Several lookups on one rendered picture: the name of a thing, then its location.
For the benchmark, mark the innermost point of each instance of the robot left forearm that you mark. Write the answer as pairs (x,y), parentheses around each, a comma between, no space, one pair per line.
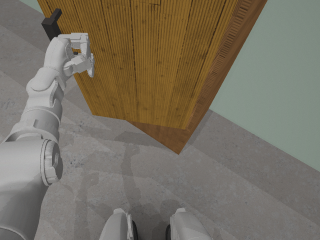
(42,115)

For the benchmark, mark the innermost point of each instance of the right robot thigh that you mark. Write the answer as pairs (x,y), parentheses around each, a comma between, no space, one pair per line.
(185,226)

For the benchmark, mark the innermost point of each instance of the cupboard door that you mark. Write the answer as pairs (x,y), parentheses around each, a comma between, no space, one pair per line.
(152,57)

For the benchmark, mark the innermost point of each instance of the left robot upper arm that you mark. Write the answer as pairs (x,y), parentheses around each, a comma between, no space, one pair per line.
(27,169)

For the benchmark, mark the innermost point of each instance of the handle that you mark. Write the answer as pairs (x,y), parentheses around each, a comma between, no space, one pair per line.
(51,27)

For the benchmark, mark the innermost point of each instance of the robot right shin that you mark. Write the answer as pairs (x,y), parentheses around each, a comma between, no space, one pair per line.
(177,211)

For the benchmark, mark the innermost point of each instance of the robot left hand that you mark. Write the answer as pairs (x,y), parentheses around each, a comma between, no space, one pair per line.
(59,55)

